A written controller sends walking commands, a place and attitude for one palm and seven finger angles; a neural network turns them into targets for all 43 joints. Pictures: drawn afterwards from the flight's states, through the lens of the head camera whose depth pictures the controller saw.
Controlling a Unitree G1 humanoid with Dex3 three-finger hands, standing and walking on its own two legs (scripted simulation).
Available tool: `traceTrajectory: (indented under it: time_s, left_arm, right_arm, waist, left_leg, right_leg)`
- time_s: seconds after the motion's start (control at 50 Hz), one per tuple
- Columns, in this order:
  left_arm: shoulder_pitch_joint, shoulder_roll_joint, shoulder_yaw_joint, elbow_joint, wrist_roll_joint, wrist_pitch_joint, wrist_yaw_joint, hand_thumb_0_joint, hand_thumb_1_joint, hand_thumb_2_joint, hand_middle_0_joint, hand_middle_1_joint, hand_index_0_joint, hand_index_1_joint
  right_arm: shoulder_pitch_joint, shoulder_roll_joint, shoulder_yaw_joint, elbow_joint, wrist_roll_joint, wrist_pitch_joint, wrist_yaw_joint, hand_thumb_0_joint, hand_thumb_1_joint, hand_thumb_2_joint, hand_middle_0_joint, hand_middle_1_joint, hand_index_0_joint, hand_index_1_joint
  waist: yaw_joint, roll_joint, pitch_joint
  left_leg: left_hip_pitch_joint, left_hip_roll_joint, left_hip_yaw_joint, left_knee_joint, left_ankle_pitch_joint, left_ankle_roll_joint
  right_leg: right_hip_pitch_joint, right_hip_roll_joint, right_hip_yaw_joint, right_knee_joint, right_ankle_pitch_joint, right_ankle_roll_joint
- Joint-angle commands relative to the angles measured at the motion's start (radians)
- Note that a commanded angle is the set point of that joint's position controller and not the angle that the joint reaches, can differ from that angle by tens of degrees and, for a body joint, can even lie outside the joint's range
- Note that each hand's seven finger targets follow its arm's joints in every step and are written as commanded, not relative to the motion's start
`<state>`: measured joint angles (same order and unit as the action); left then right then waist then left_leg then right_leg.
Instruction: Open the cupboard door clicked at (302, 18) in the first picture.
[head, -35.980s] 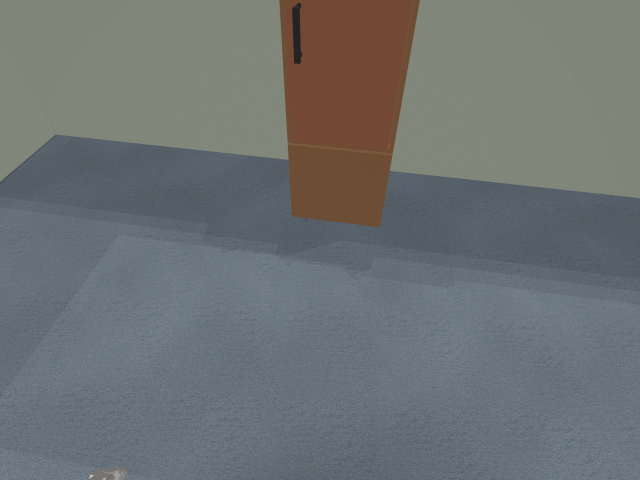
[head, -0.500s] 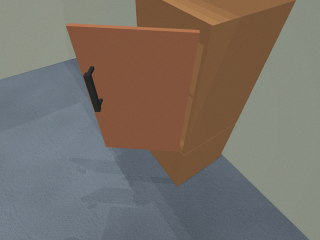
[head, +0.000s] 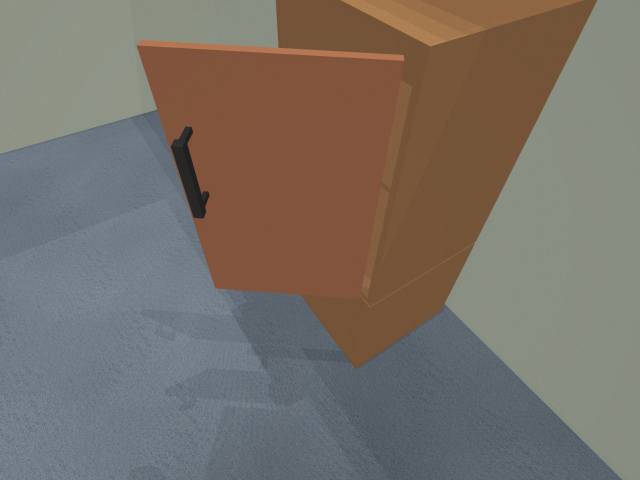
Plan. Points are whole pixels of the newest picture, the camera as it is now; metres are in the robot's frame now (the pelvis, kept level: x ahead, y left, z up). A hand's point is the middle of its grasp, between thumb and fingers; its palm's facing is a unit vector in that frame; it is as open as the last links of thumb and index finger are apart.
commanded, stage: look again from close up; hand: left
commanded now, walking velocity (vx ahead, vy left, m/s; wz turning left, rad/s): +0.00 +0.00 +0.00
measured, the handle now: (193, 174) +0.56 +0.26 +0.05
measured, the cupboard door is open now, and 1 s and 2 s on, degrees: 52 52 52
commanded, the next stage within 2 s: shuffle to correct the standing spot in 0.46 s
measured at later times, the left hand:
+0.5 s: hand out of the picture -0.02 +0.16 -0.18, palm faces +0.05 -0.98 -0.18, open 7.4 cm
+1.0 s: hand out of the picture -0.02 +0.23 -0.19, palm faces +0.06 -0.97 -0.24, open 7.4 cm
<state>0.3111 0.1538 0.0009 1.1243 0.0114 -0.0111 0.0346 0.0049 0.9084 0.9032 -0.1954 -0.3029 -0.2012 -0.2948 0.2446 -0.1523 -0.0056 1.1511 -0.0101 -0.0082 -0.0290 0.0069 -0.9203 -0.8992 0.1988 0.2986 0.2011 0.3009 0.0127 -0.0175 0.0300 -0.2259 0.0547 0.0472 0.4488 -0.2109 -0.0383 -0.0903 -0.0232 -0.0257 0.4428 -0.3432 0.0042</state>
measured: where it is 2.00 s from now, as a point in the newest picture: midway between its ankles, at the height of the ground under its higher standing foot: outside the picture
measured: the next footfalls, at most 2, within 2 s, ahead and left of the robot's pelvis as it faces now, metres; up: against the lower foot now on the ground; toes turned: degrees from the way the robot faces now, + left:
right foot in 1.12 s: +0.01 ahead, -0.06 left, +0.00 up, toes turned -5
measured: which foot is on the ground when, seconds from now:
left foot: down 0.00-1.00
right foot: down 0.00-0.92, up 0.94-1.00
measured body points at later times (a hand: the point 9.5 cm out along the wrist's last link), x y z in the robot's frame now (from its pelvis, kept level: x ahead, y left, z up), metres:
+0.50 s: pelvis +0.00 +0.00 +0.00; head +0.01 +0.00 +0.45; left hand -0.02 +0.22 -0.16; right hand +0.01 -0.23 -0.16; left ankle +0.02 +0.14 -0.74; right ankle -0.07 -0.12 -0.74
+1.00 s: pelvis +0.00 +0.04 -0.01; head +0.03 +0.05 +0.44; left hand -0.02 +0.28 -0.17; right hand +0.04 -0.19 -0.16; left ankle +0.02 +0.14 -0.74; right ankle -0.07 -0.09 -0.72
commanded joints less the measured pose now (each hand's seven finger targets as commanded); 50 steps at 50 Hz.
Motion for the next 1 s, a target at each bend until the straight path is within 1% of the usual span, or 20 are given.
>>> traceTrajectory:
  time_s: [0.0,0.08,0.1,0.28,0.32,0.38,0.54,0.58,0.62,0.68,0.76,0.78,0.82,0.84,0.86,0.88,0.9,0.92,0.94,0.98]
  left_arm:
    - [0.091,0.096,0.023,-0.018,0.005,-0.012,0.004,0.0,0.9,0.9,-0.2,-0.3,-0.2,-0.3]
    - [0.09,0.098,0.024,-0.019,0.003,-0.014,0.004,0.0,0.9,0.9,-0.2,-0.3,-0.2,-0.3]
    - [0.089,0.099,0.024,-0.019,0.005,-0.014,0.004,0.0,0.9,0.9,-0.2,-0.3,-0.2,-0.3]
    - [0.094,0.094,0.025,-0.018,0.004,-0.014,0.005,0.0,0.9,0.9,-0.2,-0.3,-0.2,-0.3]
    - [0.097,0.09,0.023,-0.017,0.004,-0.013,0.004,0.0,0.9,0.9,-0.2,-0.3,-0.2,-0.3]
    - [0.096,0.089,0.023,-0.018,0.003,-0.013,0.004,0.0,0.9,0.9,-0.2,-0.3,-0.2,-0.3]
    - [0.105,0.092,0.024,-0.018,0.004,-0.016,0.005,0.0,0.9,0.9,-0.2,-0.3,-0.2,-0.3]
    - [0.098,0.111,0.032,-0.024,0.004,-0.018,0.005,0.0,0.9,0.9,-0.2,-0.3,-0.2,-0.3]
    - [0.1,0.11,0.036,-0.025,0.006,-0.012,0.008,0.0,0.9,0.9,-0.2,-0.3,-0.2,-0.3]
    - [0.109,0.131,0.052,-0.033,0.006,-0.005,0.01,0.0,0.9,0.9,-0.2,-0.3,-0.2,-0.3]
    - [0.112,0.164,0.074,-0.054,0.011,0.003,0.014,0.0,0.9,0.9,-0.2,-0.3,-0.2,-0.3]
    - [0.107,0.17,0.079,-0.063,0.013,0.005,0.015,0.0,0.9,0.9,-0.2,-0.3,-0.2,-0.3]
    - [0.091,0.172,0.085,-0.079,0.017,0.01,0.017,0.0,0.9,0.9,-0.2,-0.3,-0.2,-0.3]
    - [0.075,0.166,0.088,-0.091,0.018,0.013,0.017,0.0,0.9,0.9,-0.2,-0.3,-0.2,-0.3]
    - [0.062,0.15,0.085,-0.103,0.018,0.017,0.016,0.0,0.9,0.9,-0.2,-0.3,-0.2,-0.3]
    - [0.05,0.119,0.081,-0.115,0.016,0.024,0.016,0.0,0.9,0.9,-0.2,-0.3,-0.2,-0.3]
    - [0.036,0.087,0.072,-0.127,0.015,0.027,0.014,0.0,0.9,0.9,-0.2,-0.3,-0.2,-0.3]
    - [0.026,0.069,0.063,-0.133,0.014,0.029,0.013,0.0,0.9,0.9,-0.2,-0.3,-0.2,-0.3]
    - [0.021,0.053,0.058,-0.132,0.013,0.028,0.011,0.0,0.9,0.9,-0.2,-0.3,-0.2,-0.3]
    - [0.051,0.04,0.05,-0.115,0.014,0.021,0.004,0.0,0.9,0.9,-0.2,-0.3,-0.2,-0.3]
  right_arm:
    - [0.041,-0.092,-0.012,-0.031,0.0,-0.017,-0.007,0.0,-0.9,-0.9,0.2,0.3,0.2,0.3]
    - [0.047,-0.096,-0.012,-0.029,-0.002,-0.018,-0.007,0.0,-0.9,-0.9,0.2,0.3,0.2,0.3]
    - [0.046,-0.09,-0.013,-0.028,0.0,-0.017,-0.007,0.0,-0.9,-0.9,0.2,0.3,0.2,0.3]
    - [0.051,-0.091,-0.014,-0.029,-0.001,-0.016,-0.008,0.0,-0.9,-0.9,0.2,0.3,0.2,0.3]
    - [0.046,-0.087,-0.012,-0.028,-0.001,-0.014,-0.008,0.0,-0.9,-0.9,0.2,0.3,0.2,0.3]
    - [0.052,-0.088,-0.013,-0.03,-0.002,-0.015,-0.008,0.0,-0.9,-0.9,0.2,0.3,0.2,0.3]
    - [0.048,-0.089,-0.015,-0.027,-0.002,-0.017,-0.009,0.0,-0.9,-0.9,0.2,0.3,0.2,0.3]
    - [0.043,-0.104,-0.019,-0.033,-0.001,-0.016,-0.008,0.0,-0.9,-0.9,0.2,0.3,0.2,0.3]
    - [0.049,-0.093,-0.019,-0.044,-0.002,-0.01,-0.004,0.0,-0.9,-0.9,0.2,0.3,0.2,0.3]
    - [0.035,-0.087,-0.024,-0.07,-0.004,0.003,0.001,0.0,-0.9,-0.9,0.2,0.3,0.2,0.3]
    - [0.004,-0.086,-0.035,-0.115,-0.007,0.013,0.007,0.0,-0.9,-0.9,0.2,0.3,0.2,0.3]
    - [0.007,-0.088,-0.038,-0.127,-0.007,0.014,0.007,0.0,-0.9,-0.9,0.2,0.3,0.2,0.3]
    - [0.024,-0.088,-0.041,-0.139,-0.007,0.014,0.009,0.0,-0.9,-0.9,0.2,0.3,0.2,0.3]
    - [0.053,-0.094,-0.043,-0.138,-0.007,0.01,0.01,0.0,-0.9,-0.9,0.2,0.3,0.2,0.3]
    - [0.09,-0.116,-0.047,-0.13,-0.008,0.006,0.01,0.0,-0.9,-0.9,0.2,0.3,0.2,0.3]
    - [0.124,-0.152,-0.055,-0.127,-0.012,0.006,0.006,0.0,-0.9,-0.9,0.2,0.3,0.2,0.3]
    - [0.146,-0.173,-0.059,-0.125,-0.011,0.009,0.002,0.0,-0.9,-0.9,0.2,0.3,0.2,0.3]
    - [0.146,-0.164,-0.057,-0.133,-0.011,0.008,0.0,0.0,-0.9,-0.9,0.2,0.3,0.2,0.3]
    - [0.116,-0.149,-0.051,-0.142,-0.012,0.003,-0.002,0.0,-0.9,-0.9,0.2,0.3,0.2,0.3]
    - [0.047,-0.145,-0.043,-0.155,-0.016,-0.006,-0.003,0.0,-0.9,-0.9,0.2,0.3,0.2,0.3]
  waist:
    - [0.002,-0.004,0.039]
    - [0.0,0.013,0.017]
    - [0.0,-0.003,0.035]
    - [-0.002,-0.001,0.032]
    - [0.001,-0.001,0.053]
    - [-0.001,0.015,0.036]
    - [0.0,-0.001,0.018]
    - [0.005,0.019,0.025]
    - [0.008,0.017,0.042]
    - [0.018,-0.03,0.058]
    - [0.032,-0.133,0.082]
    - [0.028,-0.144,0.083]
    - [0.016,-0.131,0.083]
    - [0.0,-0.099,0.067]
    - [-0.015,-0.01,0.037]
    - [-0.024,0.127,0.016]
    - [-0.026,0.223,0.011]
    - [-0.03,0.216,0.008]
    - [-0.019,0.172,0.02]
    - [0.007,0.125,0.001]
  left_leg:
    - [0.071,0.058,-0.044,-0.049,0.19,0.053]
    - [0.079,0.057,-0.045,-0.047,0.204,0.052]
    - [0.071,0.059,-0.041,-0.047,0.204,0.052]
    - [0.072,0.056,-0.041,-0.047,0.194,0.048]
    - [0.061,0.054,-0.041,-0.048,0.18,0.047]
    - [0.072,0.055,-0.044,-0.05,0.183,0.048]
    - [0.086,0.057,-0.038,-0.038,0.215,0.046]
    - [0.07,0.049,-0.032,-0.03,0.198,0.045]
    - [0.04,0.039,-0.024,-0.014,0.178,0.041]
    - [-0.019,0.017,0.002,0.032,0.096,0.031]
    - [-0.101,-0.01,0.036,0.13,0.0,0.021]
    - [-0.103,-0.01,0.037,0.136,-0.024,0.021]
    - [-0.067,-0.013,0.04,0.105,0.001,0.026]
    - [-0.006,-0.007,0.029,0.064,0.068,0.033]
    - [0.065,0.025,-0.015,0.039,0.181,0.054]
    - [0.105,0.104,-0.131,-0.01,0.252,0.111]
    - [0.116,0.175,-0.222,-0.084,0.257,0.183]
    - [0.089,0.209,-0.264,-0.138,0.227,0.231]
    - [0.04,0.223,-0.274,-0.156,0.205,0.251]
    - [-0.004,0.208,-0.242,-0.162,0.173,0.246]
  right_leg:
    - [-0.118,-0.075,0.049,-0.097,0.236,-0.023]
    - [-0.11,-0.078,0.051,-0.091,0.248,-0.025]
    - [-0.11,-0.077,0.047,-0.094,0.26,-0.024]
    - [-0.114,-0.077,0.051,-0.098,0.253,-0.025]
    - [-0.123,-0.076,0.052,-0.104,0.242,-0.025]
    - [-0.123,-0.075,0.054,-0.101,0.229,-0.027]
    - [-0.109,-0.079,0.054,-0.095,0.298,-0.026]
    - [-0.103,-0.088,0.065,-0.092,0.298,-0.035]
    - [-0.105,-0.103,0.075,-0.077,0.294,-0.042]
    - [-0.108,-0.152,0.126,-0.091,0.242,-0.066]
    - [-0.091,-0.24,0.198,-0.09,0.329,-0.112]
    - [-0.1,-0.257,0.204,-0.076,0.346,-0.122]
    - [-0.132,-0.252,0.185,-0.033,0.35,-0.118]
    - [-0.164,-0.221,0.145,0.012,0.326,-0.102]
    - [-0.199,-0.159,0.081,0.092,0.259,-0.074]
    - [-0.258,-0.08,-0.014,0.199,0.069,-0.038]
    - [-0.312,-0.027,-0.065,0.316,-0.151,-0.015]
    - [-0.341,-0.027,-0.046,0.437,-0.26,-0.017]
    - [-0.334,-0.047,-0.022,0.488,-0.258,-0.023]
    - [-0.275,-0.063,-0.002,0.439,-0.208,-0.024]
